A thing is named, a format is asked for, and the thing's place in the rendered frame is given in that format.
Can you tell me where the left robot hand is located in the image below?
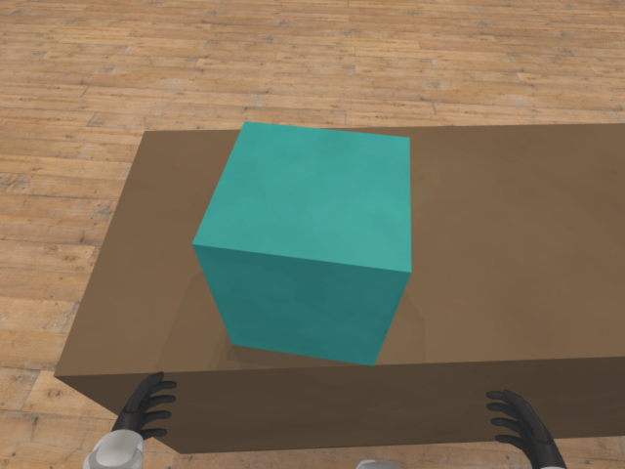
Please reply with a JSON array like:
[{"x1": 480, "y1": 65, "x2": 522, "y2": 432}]
[{"x1": 111, "y1": 371, "x2": 177, "y2": 440}]

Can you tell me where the carton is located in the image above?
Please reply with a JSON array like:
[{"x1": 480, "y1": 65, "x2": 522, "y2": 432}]
[{"x1": 192, "y1": 121, "x2": 411, "y2": 366}]

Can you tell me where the left robot forearm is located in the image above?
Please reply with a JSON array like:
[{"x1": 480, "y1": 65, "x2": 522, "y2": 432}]
[{"x1": 83, "y1": 430, "x2": 144, "y2": 469}]

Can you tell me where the pedestal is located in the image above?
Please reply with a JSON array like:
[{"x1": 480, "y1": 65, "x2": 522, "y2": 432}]
[{"x1": 54, "y1": 123, "x2": 625, "y2": 454}]

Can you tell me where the right robot hand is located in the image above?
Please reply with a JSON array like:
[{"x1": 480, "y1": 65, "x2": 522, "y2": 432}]
[{"x1": 486, "y1": 389, "x2": 567, "y2": 469}]

